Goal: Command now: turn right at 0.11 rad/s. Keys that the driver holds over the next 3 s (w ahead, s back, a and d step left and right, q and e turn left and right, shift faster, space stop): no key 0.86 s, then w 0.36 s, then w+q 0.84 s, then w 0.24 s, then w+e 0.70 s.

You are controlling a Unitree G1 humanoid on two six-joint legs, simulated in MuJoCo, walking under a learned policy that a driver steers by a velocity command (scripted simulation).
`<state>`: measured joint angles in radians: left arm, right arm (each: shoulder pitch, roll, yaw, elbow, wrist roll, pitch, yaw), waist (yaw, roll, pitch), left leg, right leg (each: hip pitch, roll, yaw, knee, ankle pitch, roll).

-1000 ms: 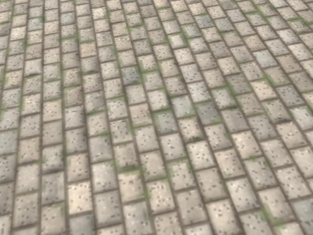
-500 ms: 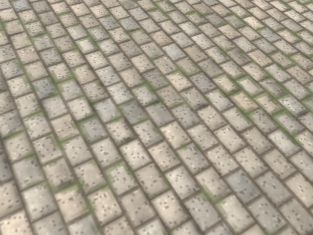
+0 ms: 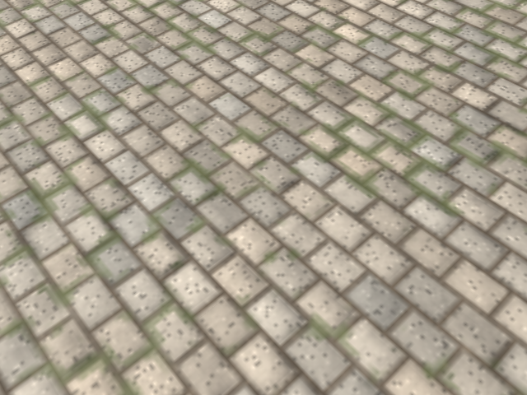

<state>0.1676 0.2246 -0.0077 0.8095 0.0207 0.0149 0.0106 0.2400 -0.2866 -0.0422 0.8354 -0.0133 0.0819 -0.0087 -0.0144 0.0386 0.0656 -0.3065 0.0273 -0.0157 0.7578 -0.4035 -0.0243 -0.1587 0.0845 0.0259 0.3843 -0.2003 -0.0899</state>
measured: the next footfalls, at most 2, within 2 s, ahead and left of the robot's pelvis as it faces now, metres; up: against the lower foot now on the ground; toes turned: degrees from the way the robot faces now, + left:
left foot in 0.12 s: +0.02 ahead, +0.13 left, +0.00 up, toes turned -1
left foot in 1.64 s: +0.42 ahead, +0.06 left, +0.00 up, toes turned +15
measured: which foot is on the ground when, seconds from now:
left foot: up 0.00-0.10, down 0.12-1.00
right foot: down 0.00-1.00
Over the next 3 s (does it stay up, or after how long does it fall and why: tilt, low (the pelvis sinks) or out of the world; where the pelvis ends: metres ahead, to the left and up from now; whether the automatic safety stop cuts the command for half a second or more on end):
stays up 0.94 0.25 0.00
